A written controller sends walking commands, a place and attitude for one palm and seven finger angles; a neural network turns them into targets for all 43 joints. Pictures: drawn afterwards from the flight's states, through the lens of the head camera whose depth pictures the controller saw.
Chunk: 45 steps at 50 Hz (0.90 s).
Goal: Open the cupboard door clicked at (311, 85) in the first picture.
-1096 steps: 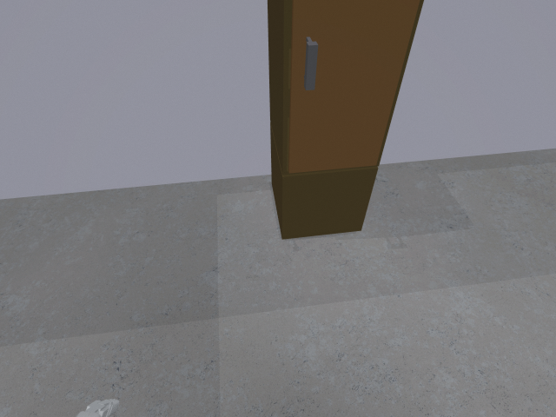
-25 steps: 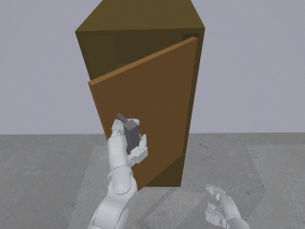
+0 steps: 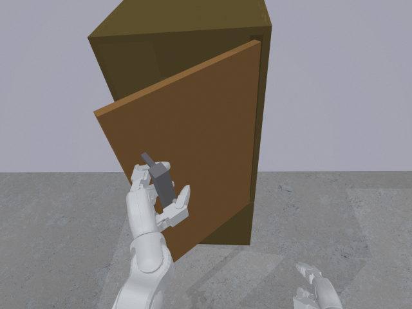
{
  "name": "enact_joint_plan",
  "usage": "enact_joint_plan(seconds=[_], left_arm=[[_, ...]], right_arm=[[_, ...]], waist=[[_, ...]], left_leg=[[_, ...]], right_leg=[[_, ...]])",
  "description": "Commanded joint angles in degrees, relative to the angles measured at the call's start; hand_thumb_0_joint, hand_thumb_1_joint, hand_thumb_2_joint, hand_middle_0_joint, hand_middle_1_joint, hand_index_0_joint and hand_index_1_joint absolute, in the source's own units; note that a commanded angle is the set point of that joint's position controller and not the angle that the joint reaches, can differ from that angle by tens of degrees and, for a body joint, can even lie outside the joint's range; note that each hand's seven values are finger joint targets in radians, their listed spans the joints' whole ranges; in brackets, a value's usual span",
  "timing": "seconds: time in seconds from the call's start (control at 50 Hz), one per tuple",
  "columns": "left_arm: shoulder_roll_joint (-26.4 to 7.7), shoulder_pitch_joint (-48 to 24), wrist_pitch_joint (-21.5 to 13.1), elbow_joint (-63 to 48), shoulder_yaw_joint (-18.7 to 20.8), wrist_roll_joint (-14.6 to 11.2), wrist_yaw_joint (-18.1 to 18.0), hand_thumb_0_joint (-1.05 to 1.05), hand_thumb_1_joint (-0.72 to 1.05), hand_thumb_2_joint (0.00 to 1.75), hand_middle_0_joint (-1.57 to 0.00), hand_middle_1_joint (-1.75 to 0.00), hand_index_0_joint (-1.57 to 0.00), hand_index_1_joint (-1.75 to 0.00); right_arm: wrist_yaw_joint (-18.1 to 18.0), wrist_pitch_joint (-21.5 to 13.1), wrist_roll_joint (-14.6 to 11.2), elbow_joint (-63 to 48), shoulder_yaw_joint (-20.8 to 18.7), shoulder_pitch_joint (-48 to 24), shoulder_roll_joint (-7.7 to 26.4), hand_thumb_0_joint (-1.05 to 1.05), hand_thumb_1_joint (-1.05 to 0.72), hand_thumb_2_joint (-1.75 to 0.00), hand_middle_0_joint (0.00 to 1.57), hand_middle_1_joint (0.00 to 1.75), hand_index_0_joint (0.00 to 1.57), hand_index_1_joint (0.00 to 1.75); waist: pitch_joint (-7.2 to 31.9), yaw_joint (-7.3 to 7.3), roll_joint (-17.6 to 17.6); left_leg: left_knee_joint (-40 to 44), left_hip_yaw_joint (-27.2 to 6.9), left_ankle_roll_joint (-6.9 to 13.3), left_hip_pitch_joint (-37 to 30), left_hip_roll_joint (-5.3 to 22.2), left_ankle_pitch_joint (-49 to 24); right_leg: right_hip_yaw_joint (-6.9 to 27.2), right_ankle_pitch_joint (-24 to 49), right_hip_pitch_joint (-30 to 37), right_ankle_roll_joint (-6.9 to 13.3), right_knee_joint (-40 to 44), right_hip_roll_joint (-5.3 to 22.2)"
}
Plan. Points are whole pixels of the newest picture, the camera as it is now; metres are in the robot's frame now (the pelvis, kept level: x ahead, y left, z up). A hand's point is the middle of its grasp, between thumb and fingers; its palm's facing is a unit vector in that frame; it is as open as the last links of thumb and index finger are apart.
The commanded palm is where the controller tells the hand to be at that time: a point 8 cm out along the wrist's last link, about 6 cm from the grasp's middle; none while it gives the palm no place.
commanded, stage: open thumb and fingers to let go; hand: left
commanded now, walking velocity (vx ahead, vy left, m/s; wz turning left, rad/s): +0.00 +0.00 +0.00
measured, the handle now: (159, 183) +0.33 +0.11 +0.10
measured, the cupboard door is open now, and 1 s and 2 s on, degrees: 42 48 48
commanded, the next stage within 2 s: slide the hand sideways off the handle in 0.54 s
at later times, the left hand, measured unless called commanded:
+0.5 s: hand (172, 204) +0.28 +0.07 +0.10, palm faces +0.34 -0.94 -0.03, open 15.1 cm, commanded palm +0.23 +0.10 +0.10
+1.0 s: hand (175, 230) +0.23 +0.06 +0.10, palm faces -0.17 -0.98 +0.03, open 16.4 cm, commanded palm +0.21 +0.12 +0.10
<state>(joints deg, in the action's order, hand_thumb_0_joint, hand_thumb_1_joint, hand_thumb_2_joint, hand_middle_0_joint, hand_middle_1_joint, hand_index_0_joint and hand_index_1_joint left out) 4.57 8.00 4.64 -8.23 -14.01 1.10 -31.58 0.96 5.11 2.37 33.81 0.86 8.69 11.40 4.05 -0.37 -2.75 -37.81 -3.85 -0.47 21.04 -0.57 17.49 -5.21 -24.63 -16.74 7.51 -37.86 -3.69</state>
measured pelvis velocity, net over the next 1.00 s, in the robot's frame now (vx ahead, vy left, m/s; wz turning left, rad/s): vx -0.04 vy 0.06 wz -0.03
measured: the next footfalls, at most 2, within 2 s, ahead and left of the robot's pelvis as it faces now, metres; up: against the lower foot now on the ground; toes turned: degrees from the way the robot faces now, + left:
none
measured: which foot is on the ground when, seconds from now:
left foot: down 0.00-1.00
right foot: down 0.00-1.00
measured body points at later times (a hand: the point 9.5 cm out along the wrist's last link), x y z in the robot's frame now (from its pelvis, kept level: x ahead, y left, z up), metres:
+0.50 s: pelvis -0.01 +0.00 +0.00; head -0.01 -0.04 +0.45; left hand +0.25 +0.12 +0.11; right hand +0.18 -0.21 -0.10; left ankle +0.00 +0.18 -0.71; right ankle -0.05 -0.02 -0.72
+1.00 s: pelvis -0.04 +0.06 +0.00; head -0.05 +0.03 +0.45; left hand +0.23 +0.12 +0.10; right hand +0.14 -0.16 -0.09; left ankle +0.00 +0.18 -0.72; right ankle -0.05 -0.02 -0.72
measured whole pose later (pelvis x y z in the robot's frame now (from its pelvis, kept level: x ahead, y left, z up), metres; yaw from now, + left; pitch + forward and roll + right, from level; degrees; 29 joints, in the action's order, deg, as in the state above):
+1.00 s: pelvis -0.04 +0.06 +0.00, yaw -2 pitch +0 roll +0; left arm 1.3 4.2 -5.0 0.8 -18.3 -3.2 -9.2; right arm -0.3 0.8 0.1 30.6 2.4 11.5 11.6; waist 2.3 0.0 -2.9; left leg -38.8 -1.9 -0.1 20.5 -1.3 18.0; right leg -3.1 -22.0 -17.2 3.9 -39.3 -2.5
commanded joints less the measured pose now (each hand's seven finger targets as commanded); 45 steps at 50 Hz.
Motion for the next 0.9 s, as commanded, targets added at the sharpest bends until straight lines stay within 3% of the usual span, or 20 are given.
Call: enact_joint_plan(seconds=[0.0,0.04,0.1,0.18,0.22,0.28,0.4,0.5,0.56,0.62,0.64,0.66,0.68,0.7,0.74,0.78,0.82,0.84,0.86,0.88], left_arm=[[6.9,-10.7,-5.6,-12.8,-2.4,1.3,0.4,0.0,-0.15,0.45,-0.32,-1.24,-0.32,-1.24],[7.4,-10.2,-6.1,-12.6,-2.7,1.2,0.3,0.0,-0.29,0.39,-0.32,-1.22,-0.32,-1.22],[7.0,-7.6,-6.6,-13.7,-2.3,0.9,0.9,0.0,-0.5,0.3,-0.3,-1.2,-0.3,-1.2],[7.4,-7.9,-6.9,-13.8,-2.8,0.8,1.1,0.0,-0.5,0.3,-0.28,-1.1,-0.28,-1.1],[7.4,-7.6,-7.1,-14.1,-3.0,0.9,1.1,0.0,-0.5,0.3,-0.27,-1.0,-0.27,-1.0],[7.9,-9.7,-7.3,-12.4,-3.3,1.0,0.6,0.0,-0.5,0.3,-0.24,-0.85,-0.24,-0.85],[6.5,-11.2,-7.2,-12.0,-1.5,1.0,0.1,0.0,-0.5,0.3,-0.19,-0.55,-0.19,-0.55],[8.7,-15.2,-7.0,-8.8,-3.7,1.9,-0.6,0.0,-0.5,0.3,-0.15,-0.3,-0.15,-0.3],[8.4,-15.4,-6.8,-7.8,-3.1,1.7,-1.1,0.0,-0.5,0.3,-0.15,-0.3,-0.15,-0.3],[8.9,-14.9,-6.2,-8.6,-2.7,1.2,-1.4,0.0,-0.5,0.3,-0.15,-0.3,-0.15,-0.3],[4.1,-15.5,-8.3,-7.6,-13.3,5.7,10.6,0.0,-0.5,0.3,-0.15,-0.3,-0.15,-0.3],[0.2,-18.7,-10.7,-10.7,-9.3,3.1,17.1,0.0,-0.5,0.3,-0.15,-0.3,-0.15,-0.3],[-1.3,-18.4,-12.3,-10.4,-8.9,2.1,21.0,0.0,-0.5,0.3,-0.15,-0.3,-0.15,-0.3],[-2.1,-18.5,-13.6,-12.3,-8.8,1.4,24.2,0.0,-0.5,0.3,-0.15,-0.3,-0.15,-0.3],[-1.5,-17.9,-15.1,-10.4,-9.3,-1.0,29.5,0.0,-0.5,0.3,-0.15,-0.3,-0.15,-0.3],[0.1,-16.6,-15.1,-7.8,-7.8,-4.5,30.4,0.0,-0.5,0.3,-0.15,-0.3,-0.15,-0.3],[-0.5,-16.6,-14.9,-7.3,-4.4,-6.7,28.7,0.0,-0.5,0.3,-0.15,-0.3,-0.15,-0.3],[-1.2,-17.0,-14.7,-6.3,-3.1,-7.0,27.4,0.0,-0.5,0.3,-0.15,-0.3,-0.15,-0.3],[-2.1,-17.7,-14.6,-6.1,-1.7,-6.9,25.8,0.0,-0.5,0.3,-0.15,-0.3,-0.15,-0.3],[-1.9,-19.0,-14.5,-5.8,-1.7,-6.3,24.1,0.0,-0.5,0.3,-0.15,-0.3,-0.15,-0.3]], right_arm=[[-0.5,-3.0,-0.6,-9.3,-1.1,-7.8,3.5,0.0,-0.9,-0.9,0.2,0.3,0.2,0.3],[-0.6,-3.4,-0.5,-9.6,-1.0,-7.7,3.4,0.0,-0.9,-0.9,0.2,0.3,0.2,0.3],[-0.7,-3.4,-0.4,-9.9,-1.3,-7.4,3.5,0.0,-0.9,-0.9,0.2,0.3,0.2,0.3],[-0.7,-3.5,-0.7,-9.9,-1.2,-7.5,3.4,0.0,-0.9,-0.9,0.2,0.3,0.2,0.3],[-0.6,-3.5,-0.7,-10.1,-1.1,-8.0,3.3,0.0,-0.9,-0.9,0.2,0.3,0.2,0.3],[-0.8,-4.0,-0.6,-9.9,-1.0,-8.4,3.4,0.0,-0.9,-0.9,0.2,0.3,0.2,0.3],[-1.1,-3.6,-0.5,-9.4,-1.1,-8.2,3.3,0.0,-0.9,-0.9,0.2,0.3,0.2,0.3],[-1.1,-3.9,-0.7,-9.2,-1.0,-8.5,3.2,0.0,-0.9,-0.9,0.2,0.3,0.2,0.3],[-1.1,-4.1,-0.5,-9.2,-1.2,-8.4,3.3,0.0,-0.9,-0.9,0.2,0.3,0.2,0.3],[-1.1,-3.9,-0.4,-9.5,-1.2,-8.3,3.0,0.0,-0.9,-0.9,0.2,0.3,0.2,0.3],[0.0,-2.7,0.1,-8.5,-0.9,-4.8,5.8,0.0,-0.9,-0.9,0.2,0.3,0.2,0.3],[-0.1,-2.5,-1.1,-10.6,-1.6,-3.6,5.5,0.0,-0.9,-0.9,0.2,0.3,0.2,0.3],[-0.6,-2.8,-1.3,-11.2,-1.2,-3.8,5.2,0.0,-0.9,-0.9,0.2,0.3,0.2,0.3],[-0.9,-3.2,-1.4,-12.1,-1.1,-4.0,5.0,0.0,-0.9,-0.9,0.2,0.3,0.2,0.3],[-1.3,-4.3,-2.1,-13.2,-0.4,-3.4,4.7,0.0,-0.9,-0.9,0.2,0.3,0.2,0.3],[-1.7,-5.6,-2.8,-13.7,-0.1,-4.0,4.4,0.0,-0.9,-0.9,0.2,0.3,0.2,0.3],[-2.0,-6.8,-3.0,-13.9,0.1,-4.9,4.4,0.0,-0.9,-0.9,0.2,0.3,0.2,0.3],[-2.1,-7.1,-3.0,-13.8,0.1,-5.5,4.4,0.0,-0.9,-0.9,0.2,0.3,0.2,0.3],[-2.0,-7.4,-3.0,-13.5,0.1,-6.0,4.4,0.0,-0.9,-0.9,0.2,0.3,0.2,0.3],[-1.9,-7.6,-3.0,-13.4,0.2,-6.2,4.3,0.0,-0.9,-0.9,0.2,0.3,0.2,0.3]], waist=[[9.5,0.53,8.4],[9.5,0.41,8.7],[11.5,-0.12,11.3],[10.8,-0.14,9.6],[10.1,-0.16,8.4],[7.6,0.41,9.6],[10.5,-0.1,9.7],[7.4,0.71,8.0],[9.2,0.28,10.1],[12.3,-0.39,10.2],[8.3,4.04,12.6],[13.3,2.53,10.4],[14.4,1.84,9.6],[15.7,1.5,6.5],[12.9,2.46,6.3],[9.0,2.6,8.6],[7.6,1.51,10.9],[6.4,1.21,12.3],[5.8,0.38,10.9],[5.0,0.52,10.7]], left_leg=[[-1.6,0.7,1.6,-3.6,-1.5,-11.1],[-1.8,0.5,1.6,-3.6,-1.5,-11.1],[-1.9,0.7,1.6,-3.4,-1.6,-12.4],[-1.5,0.8,1.7,-4.1,-1.6,-12.6],[-1.5,0.9,1.7,-4.1,-1.6,-11.6],[-1.8,0.4,1.9,-4.0,-1.5,-10.2],[-1.8,0.7,1.7,-3.9,-1.8,-11.4],[-1.5,0.2,1.9,-4.6,-1.5,-9.3],[-1.8,0.1,1.8,-4.3,-1.5,-10.3],[-1.9,0.9,1.7,-4.5,-1.9,-12.4],[0.1,1.5,2.9,-6.6,-2.7,-14.7],[0.2,1.7,3.4,-6.5,-2.4,-16.2],[0.1,1.6,3.6,-6.5,-2.3,-16.5],[0.2,1.9,3.5,-7.2,-2.3,-16.2],[-0.3,1.7,3.6,-7.1,-2.3,-13.4],[-0.4,1.4,3.1,-6.0,-1.8,-9.4],[-0.1,1.3,2.6,-4.6,-1.9,-5.5],[0.0,1.4,2.4,-4.2,-1.9,-3.8],[0.4,1.5,2.4,-4.6,-2.0,-3.2],[0.7,1.6,2.4,-5.1,-1.8,-2.5]], right_leg=[[10.5,42.2,4.5,-9.9,7.4,9.3],[10.6,42.1,4.4,-10.0,7.4,9.4],[11.0,49.2,7.4,-10.6,6.7,9.9],[10.0,48.4,6.4,-10.2,6.2,9.5],[10.1,44.5,5.1,-10.0,6.7,9.3],[10.5,38.6,2.8,-9.9,8.3,9.2],[11.2,42.8,5.6,-10.0,8.0,9.8],[9.8,30.5,0.4,-9.0,9.1,8.8],[9.9,32.7,2.0,-9.2,8.7,8.9],[9.8,41.0,5.3,-9.7,7.4,9.2],[9.2,45.8,3.5,-10.6,4.8,7.6],[8.4,47.5,4.6,-10.3,2.8,7.3],[8.7,48.7,5.6,-9.9,1.9,7.4],[8.5,47.1,5.6,-9.2,1.9,7.4],[7.9,40.3,2.7,-8.7,3.1,6.9],[8.2,31.7,0.4,-8.6,5.7,6.6],[9.1,22.5,-0.5,-8.7,8.5,6.6],[9.6,17.2,-1.3,-8.6,10.1,6.7],[9.4,13.0,-1.9,-8.0,10.9,6.5],[9.1,9.8,-3.0,-7.7,11.2,6.3]])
